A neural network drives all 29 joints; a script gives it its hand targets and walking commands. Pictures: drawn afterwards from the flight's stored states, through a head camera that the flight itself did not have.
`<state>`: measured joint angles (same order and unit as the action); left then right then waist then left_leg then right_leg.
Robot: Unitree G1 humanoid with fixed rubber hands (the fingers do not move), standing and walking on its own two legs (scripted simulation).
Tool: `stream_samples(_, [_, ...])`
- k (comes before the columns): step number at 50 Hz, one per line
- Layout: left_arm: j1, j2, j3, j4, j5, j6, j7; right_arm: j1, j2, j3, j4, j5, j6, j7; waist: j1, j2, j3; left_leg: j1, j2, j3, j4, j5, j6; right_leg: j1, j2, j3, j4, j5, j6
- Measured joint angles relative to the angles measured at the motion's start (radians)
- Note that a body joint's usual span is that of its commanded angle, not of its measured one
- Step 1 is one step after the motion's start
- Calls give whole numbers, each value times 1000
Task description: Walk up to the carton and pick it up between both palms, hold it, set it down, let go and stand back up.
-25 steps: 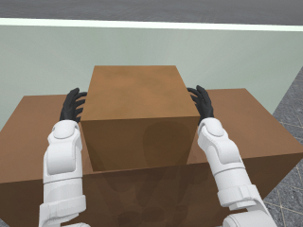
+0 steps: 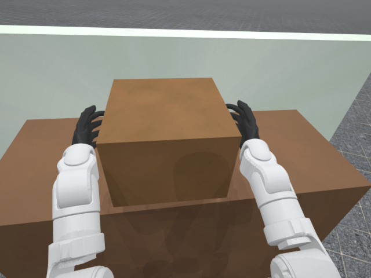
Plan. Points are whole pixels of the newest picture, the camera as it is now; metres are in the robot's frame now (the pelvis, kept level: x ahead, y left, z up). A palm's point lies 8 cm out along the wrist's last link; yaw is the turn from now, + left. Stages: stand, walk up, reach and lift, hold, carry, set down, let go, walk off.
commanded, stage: hold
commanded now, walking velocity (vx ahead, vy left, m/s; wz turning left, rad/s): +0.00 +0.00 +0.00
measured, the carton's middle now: (167, 135) +0.40 +0.01 +0.15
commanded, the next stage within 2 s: none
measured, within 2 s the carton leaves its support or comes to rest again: neither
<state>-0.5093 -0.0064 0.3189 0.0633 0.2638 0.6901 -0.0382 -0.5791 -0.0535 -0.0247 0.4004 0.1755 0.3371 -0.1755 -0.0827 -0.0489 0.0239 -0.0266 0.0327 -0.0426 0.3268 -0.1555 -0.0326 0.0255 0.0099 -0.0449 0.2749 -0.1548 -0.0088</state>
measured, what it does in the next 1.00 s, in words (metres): stands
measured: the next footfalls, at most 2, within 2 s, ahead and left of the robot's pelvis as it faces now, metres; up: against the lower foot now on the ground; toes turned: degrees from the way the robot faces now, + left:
none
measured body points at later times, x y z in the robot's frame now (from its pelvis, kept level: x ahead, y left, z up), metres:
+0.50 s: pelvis +0.00 +0.00 +0.00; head -0.05 +0.02 +0.45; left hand +0.37 +0.17 +0.18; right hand +0.37 -0.16 +0.18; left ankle +0.03 +0.14 -0.75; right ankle +0.01 -0.11 -0.75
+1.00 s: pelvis +0.00 +0.00 +0.00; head -0.05 +0.02 +0.45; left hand +0.36 +0.18 +0.18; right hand +0.36 -0.16 +0.18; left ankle +0.03 +0.14 -0.75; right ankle +0.01 -0.11 -0.75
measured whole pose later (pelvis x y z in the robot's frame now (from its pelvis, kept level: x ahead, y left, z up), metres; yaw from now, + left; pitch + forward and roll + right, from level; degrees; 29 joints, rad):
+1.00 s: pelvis +0.00 +0.00 +0.00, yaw +0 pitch -8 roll -1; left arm -0.52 -0.01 0.32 0.07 0.26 0.69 -0.03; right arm -0.58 -0.05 -0.04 0.40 0.17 0.34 -0.17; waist -0.08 -0.05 0.03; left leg -0.04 0.03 -0.04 0.33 -0.15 -0.03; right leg 0.01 0.01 -0.05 0.29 -0.16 -0.01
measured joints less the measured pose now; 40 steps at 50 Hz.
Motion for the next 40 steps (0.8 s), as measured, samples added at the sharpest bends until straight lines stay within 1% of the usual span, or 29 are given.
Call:
stream_samples(7, [-18, 2, -9, 20, 2, 13, 7, 4, 12, -28, 19, -15, -9, 13, 8, -5, 1, -8, -4, 1, 8, 0, 3, -11, -4, 1, 15, -4, 2])
stream_samples(11, [-38, 1, -12, 45, 2, 2, 15, -9, 5, -39, 31, -16, -15, 22, 16, 1, 1, -21, -3, 3, 14, 0, 4, -24, -4, 3, 18, -1, 3])
stream_samples(17, [-41, 6, -17, 51, -9, -8, 25, -26, 0, -43, 38, -18, -16, 28, 15, 4, -10, -29, -3, 6, 4, 7, 3, -36, -3, 5, 14, 3, 2])
stream_samples(23, [-42, 1, -7, 55, -1, -4, 21, -32, -4, -34, 54, -19, -16, 27, 11, 3, -5, -17, 0, 6, -8, 9, 0, -25, -1, 5, 6, 4, -1])
stream_samples(29, [10, 0, -19, -12, -20, -7, 21, 13, -14, 7, -17, 15, -13, 3, 2, 11, -1, -19, 3, 1, 10, -2, -2, -19, 3, -1, 7, -1, -2])
stream_samples(37, [-30, 1, -2, 29, -2, 5, 8, 2, 9, -27, 12, -15, -8, 9, 14, 8, -6, -14, -1, 2, 2, 2, -2, -24, -1, 0, 22, -9, -4])
stream_samples(40, [-27, 5, -8, 25, -4, 6, 10, 2, 5, -22, 7, -14, -5, 8, 12, 12, -4, -15, -1, -2, 3, 2, -2, -19, 0, -4, 14, -5, -3])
